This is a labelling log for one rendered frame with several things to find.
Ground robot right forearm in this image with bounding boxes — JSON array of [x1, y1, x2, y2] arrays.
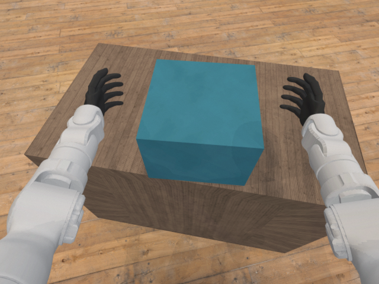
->
[[301, 114, 379, 208]]

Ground robot left upper arm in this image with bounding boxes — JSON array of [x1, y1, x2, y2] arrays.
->
[[0, 181, 85, 284]]

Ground right robot hand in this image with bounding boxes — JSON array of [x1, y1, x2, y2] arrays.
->
[[280, 73, 325, 126]]

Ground robot left forearm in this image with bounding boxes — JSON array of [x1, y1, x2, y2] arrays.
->
[[7, 105, 104, 233]]

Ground pedestal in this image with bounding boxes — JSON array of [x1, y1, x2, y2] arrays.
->
[[24, 43, 368, 253]]

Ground robot right upper arm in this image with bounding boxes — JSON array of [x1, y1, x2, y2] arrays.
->
[[324, 198, 379, 284]]

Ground left robot hand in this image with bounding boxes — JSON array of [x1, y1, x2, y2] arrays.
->
[[84, 68, 123, 116]]

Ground carton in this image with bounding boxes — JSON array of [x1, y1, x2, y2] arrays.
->
[[136, 59, 264, 186]]

